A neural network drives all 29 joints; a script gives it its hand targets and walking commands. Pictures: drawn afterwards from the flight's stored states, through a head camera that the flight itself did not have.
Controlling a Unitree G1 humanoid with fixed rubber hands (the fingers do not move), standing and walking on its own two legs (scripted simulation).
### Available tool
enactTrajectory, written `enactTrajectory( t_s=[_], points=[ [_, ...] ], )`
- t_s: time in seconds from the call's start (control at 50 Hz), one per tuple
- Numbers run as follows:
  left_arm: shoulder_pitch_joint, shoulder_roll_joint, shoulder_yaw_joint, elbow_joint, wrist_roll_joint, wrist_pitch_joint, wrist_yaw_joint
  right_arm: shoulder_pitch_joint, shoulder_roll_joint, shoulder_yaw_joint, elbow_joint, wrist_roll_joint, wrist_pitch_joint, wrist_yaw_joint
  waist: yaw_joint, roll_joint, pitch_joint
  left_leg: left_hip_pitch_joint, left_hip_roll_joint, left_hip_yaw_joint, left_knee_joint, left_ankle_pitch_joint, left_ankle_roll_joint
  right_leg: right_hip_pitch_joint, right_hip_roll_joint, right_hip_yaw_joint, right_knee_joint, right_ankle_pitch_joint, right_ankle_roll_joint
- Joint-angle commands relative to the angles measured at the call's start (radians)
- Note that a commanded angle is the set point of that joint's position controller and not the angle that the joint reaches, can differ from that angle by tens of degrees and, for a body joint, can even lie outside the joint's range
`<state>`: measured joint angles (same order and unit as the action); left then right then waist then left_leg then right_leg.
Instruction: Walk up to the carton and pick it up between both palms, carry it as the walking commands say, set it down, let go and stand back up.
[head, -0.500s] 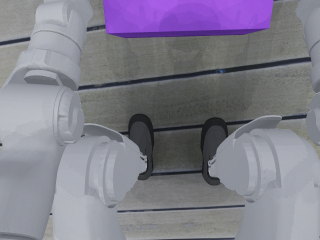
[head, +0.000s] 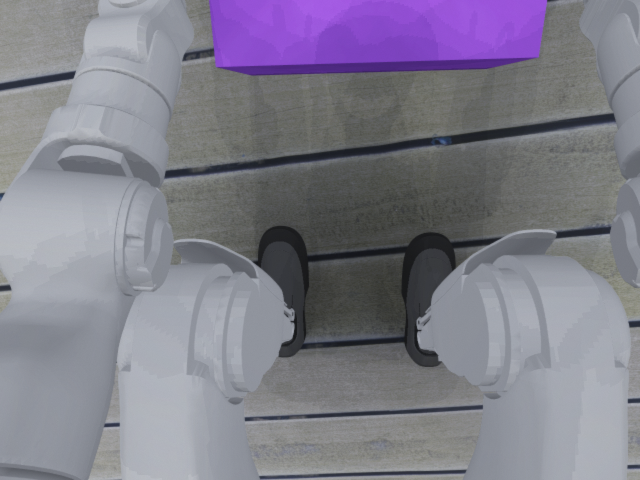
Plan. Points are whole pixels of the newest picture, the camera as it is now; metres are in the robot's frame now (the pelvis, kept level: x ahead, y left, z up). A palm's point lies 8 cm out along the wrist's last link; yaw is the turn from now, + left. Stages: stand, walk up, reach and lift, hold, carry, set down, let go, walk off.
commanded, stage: reach and lift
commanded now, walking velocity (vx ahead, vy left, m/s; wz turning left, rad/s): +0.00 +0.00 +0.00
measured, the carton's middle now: out of the picture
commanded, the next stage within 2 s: none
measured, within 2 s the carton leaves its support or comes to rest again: leaves its support in 0.54 s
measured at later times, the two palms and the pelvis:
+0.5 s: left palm out of the picture +0.55 +0.16 -0.19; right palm out of the picture +0.53 -0.22 -0.20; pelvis +0.00 +0.00 -0.01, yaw +0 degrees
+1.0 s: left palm out of the picture +0.55 +0.16 -0.13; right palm out of the picture +0.55 -0.22 -0.13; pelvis -0.01 +0.01 +0.02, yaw -2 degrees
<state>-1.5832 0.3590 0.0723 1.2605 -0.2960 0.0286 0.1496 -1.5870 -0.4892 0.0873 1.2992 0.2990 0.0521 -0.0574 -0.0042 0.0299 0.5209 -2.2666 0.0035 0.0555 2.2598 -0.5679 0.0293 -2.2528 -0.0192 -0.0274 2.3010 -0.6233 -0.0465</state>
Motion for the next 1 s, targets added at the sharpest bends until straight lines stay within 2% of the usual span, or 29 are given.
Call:
enactTrajectory(
  t_s=[0.0,0.04,0.06,0.14,0.18,0.22,0.3,0.32,0.36,0.38,0.44,0.46,0.5,0.52,0.56,0.58,0.6,0.64,0.7,0.72,0.78,0.82,0.84,0.86,0.88,0.9,0.92,0.94,0.98],
  points=[
    [-0.385,-0.573,-0.116,-0.173,0.009,0.017,-0.184,-0.472,0.538,0.088,-0.248,0.011,-0.021,0.186,-0.018,-0.057,-1.103,0.583,-0.073,-0.085,-0.108,0.381,-0.007,0.481,0.046,0.079,-0.178,0.417,0.029],
    [-0.4,-0.65,-0.126,-0.188,0.016,0.027,-0.209,-0.492,0.614,0.091,-0.273,0.02,-0.018,0.211,-0.009,-0.03,-1.111,0.595,-0.077,-0.076,-0.102,0.381,-0.011,0.469,0.054,0.075,-0.18,0.422,0.02],
    [-0.387,-0.677,-0.111,-0.193,0.017,0.032,-0.219,-0.501,0.64,0.1,-0.287,0.018,-0.011,0.222,-0.006,-0.073,-1.117,0.58,-0.084,-0.075,-0.093,0.408,-0.004,0.489,0.052,0.071,-0.162,0.441,0.026],
    [-0.39,-0.74,-0.133,-0.215,0.022,0.053,-0.25,-0.483,0.686,0.079,-0.281,0.014,0.011,0.254,-0.021,-0.037,-1.096,0.589,-0.079,-0.068,-0.09,0.393,-0.006,0.463,0.053,0.06,-0.161,0.429,0.016],
    [-0.391,-0.771,-0.122,-0.229,0.015,0.055,-0.258,-0.521,0.695,0.104,-0.354,0.018,0.009,0.258,-0.016,-0.058,-1.103,0.572,-0.086,-0.056,-0.085,0.385,-0.003,0.486,0.055,0.061,-0.169,0.428,0.012],
    [-0.367,-0.795,-0.115,-0.248,0.017,0.058,-0.269,-0.493,0.738,0.099,-0.337,0.017,0.019,0.268,-0.021,-0.089,-1.09,0.528,-0.089,-0.056,-0.075,0.396,0.005,0.509,0.056,0.071,-0.159,0.464,0.009],
    [-0.387,-0.803,-0.126,-0.277,0.006,0.062,-0.274,-0.485,0.751,0.092,-0.368,0.018,0.028,0.273,-0.016,-0.068,-1.124,0.554,-0.081,-0.057,-0.072,0.413,0.009,0.508,0.058,0.068,-0.15,0.472,0.006],
    [-0.393,-0.804,-0.139,-0.323,0.007,0.055,-0.27,-0.498,0.778,0.102,-0.399,0.035,0.024,0.273,0.005,-0.055,-1.17,0.576,-0.086,-0.046,-0.069,0.442,0.007,0.524,0.063,0.069,-0.142,0.499,0.008],
    [-0.387,-0.826,-0.137,-0.309,-0.015,0.055,-0.269,-0.55,0.754,0.129,-0.448,0.037,0.017,0.263,-0.013,-0.086,-1.231,0.545,-0.092,-0.033,-0.066,0.43,0.005,0.617,0.062,0.069,-0.148,0.528,0.008],
    [-0.401,-0.825,-0.133,-0.324,-0.016,0.056,-0.264,-0.574,0.754,0.136,-0.477,0.047,0.017,0.26,0.014,-0.074,-1.263,0.572,-0.092,-0.026,-0.069,0.449,0.002,0.637,0.061,0.08,-0.154,0.545,0.007],
    [-0.445,-0.806,-0.149,-0.362,-0.043,0.045,-0.254,-0.588,0.788,0.148,-0.524,0.055,0.017,0.245,-0.006,-0.131,-1.371,0.566,-0.092,-0.023,-0.064,0.443,0.008,0.73,0.065,0.081,-0.153,0.588,0.013],
    [-0.467,-0.827,-0.156,-0.372,-0.05,0.047,-0.253,-0.6,0.783,0.137,-0.51,0.049,0.018,0.239,-0.021,-0.104,-1.367,0.555,-0.096,-0.03,-0.081,0.437,0.011,0.713,0.068,0.068,-0.152,0.579,0.011],
    [-0.487,-0.824,-0.165,-0.386,-0.06,0.052,-0.248,-0.65,0.755,0.145,-0.561,0.058,0.015,0.229,-0.009,-0.095,-1.44,0.598,-0.095,-0.028,-0.079,0.455,0.003,0.743,0.069,0.076,-0.154,0.586,0.008],
    [-0.526,-0.81,-0.181,-0.465,-0.08,0.047,-0.238,-0.642,0.769,0.152,-0.602,0.067,0.016,0.22,-0.013,-0.097,-1.539,0.627,-0.1,-0.024,-0.083,0.481,0.002,0.799,0.075,0.069,-0.149,0.625,0.009],
    [-0.538,-0.791,-0.173,-0.44,-0.068,0.05,-0.227,-0.673,0.754,0.147,-0.586,0.066,0.018,0.209,-0.003,-0.092,-1.55,0.622,-0.098,-0.015,-0.09,0.44,-0.003,0.813,0.068,0.067,-0.166,0.584,0.012],
    [-0.54,-0.788,-0.182,-0.494,-0.075,0.051,-0.215,-0.701,0.732,0.148,-0.67,0.072,0.017,0.199,-0.006,-0.091,-1.624,0.67,-0.102,-0.01,-0.095,0.477,-0.002,0.838,0.071,0.06,-0.165,0.611,0.017],
    [-0.564,-0.775,-0.189,-0.457,-0.084,0.057,-0.214,-0.714,0.725,0.148,-0.634,0.063,0.019,0.195,-0.023,-0.1,-1.623,0.676,-0.096,-0.014,-0.097,0.434,-0.006,0.834,0.069,0.054,-0.175,0.563,0.013],
    [-0.588,-0.785,-0.185,-0.459,-0.076,0.065,-0.209,-0.722,0.722,0.138,-0.582,0.056,0.029,0.191,-0.02,-0.094,-1.573,0.67,-0.096,-0.014,-0.118,0.389,-0.006,0.784,0.066,0.043,-0.186,0.482,0.019],
    [-0.606,-0.769,-0.187,-0.445,-0.048,0.08,-0.205,-0.7,0.748,0.129,-0.517,0.054,0.043,0.208,0.01,-0.056,-1.497,0.714,-0.091,-0.015,-0.148,0.353,-0.006,0.674,0.066,0.033,-0.209,0.387,0.019],
    [-0.608,-0.779,-0.187,-0.45,-0.047,0.084,-0.206,-0.677,0.767,0.122,-0.498,0.048,0.047,0.211,0.006,-0.063,-1.506,0.711,-0.095,-0.02,-0.165,0.33,-0.002,0.67,0.071,0.025,-0.217,0.37,0.019],
    [-0.611,-0.764,-0.158,-0.432,-0.015,0.094,-0.21,-0.652,0.806,0.113,-0.454,0.043,0.059,0.227,0.039,-0.077,-1.492,0.727,-0.09,-0.011,-0.178,0.315,0.0,0.636,0.071,0.017,-0.225,0.333,0.025],
    [-0.598,-0.775,-0.141,-0.416,0.014,0.107,-0.215,-0.633,0.826,0.085,-0.41,0.036,0.069,0.244,0.056,-0.056,-1.461,0.737,-0.089,-0.011,-0.189,0.315,-0.005,0.589,0.07,0.014,-0.231,0.314,0.022],
    [-0.607,-0.801,-0.163,-0.47,-0.001,0.113,-0.218,-0.671,0.803,0.087,-0.496,0.038,0.063,0.245,0.035,-0.04,-1.56,0.799,-0.091,-0.012,-0.19,0.341,-0.008,0.642,0.07,0.012,-0.234,0.335,0.019],
    [-0.599,-0.806,-0.154,-0.472,0.008,0.117,-0.219,-0.684,0.819,0.103,-0.501,0.043,0.064,0.245,0.053,-0.055,-1.571,0.773,-0.094,-0.013,-0.192,0.348,-0.008,0.649,0.074,0.009,-0.228,0.348,0.024],
    [-0.589,-0.82,-0.143,-0.466,0.016,0.121,-0.221,-0.687,0.823,0.101,-0.53,0.043,0.065,0.247,0.073,-0.032,-1.569,0.779,-0.094,0.0,-0.186,0.377,-0.01,0.636,0.075,0.024,-0.242,0.366,0.019],
    [-0.606,-0.82,-0.153,-0.502,0.006,0.124,-0.221,-0.675,0.835,0.099,-0.522,0.048,0.071,0.251,0.051,-0.031,-1.625,0.811,-0.099,-0.002,-0.191,0.369,-0.01,0.662,0.08,0.01,-0.242,0.363,0.022],
    [-0.574,-0.822,-0.153,-0.476,0.013,0.13,-0.223,-0.647,0.845,0.091,-0.488,0.039,0.079,0.254,0.056,-0.039,-1.617,0.81,-0.101,-0.004,-0.2,0.382,-0.011,0.668,0.076,0.007,-0.241,0.381,0.023],
    [-0.61,-0.834,-0.174,-0.504,-0.001,0.13,-0.229,-0.632,0.847,0.083,-0.49,0.022,0.08,0.253,0.026,-0.049,-1.638,0.8,-0.099,-0.008,-0.191,0.381,-0.017,0.675,0.079,0.008,-0.242,0.384,0.02],
    [-0.603,-0.875,-0.185,-0.55,-0.006,0.141,-0.234,-0.676,0.833,0.099,-0.591,0.027,0.078,0.246,0.004,-0.037,-1.731,0.828,-0.107,-0.011,-0.191,0.422,-0.017,0.735,0.083,0.001,-0.24,0.441,0.018]
  ],
)
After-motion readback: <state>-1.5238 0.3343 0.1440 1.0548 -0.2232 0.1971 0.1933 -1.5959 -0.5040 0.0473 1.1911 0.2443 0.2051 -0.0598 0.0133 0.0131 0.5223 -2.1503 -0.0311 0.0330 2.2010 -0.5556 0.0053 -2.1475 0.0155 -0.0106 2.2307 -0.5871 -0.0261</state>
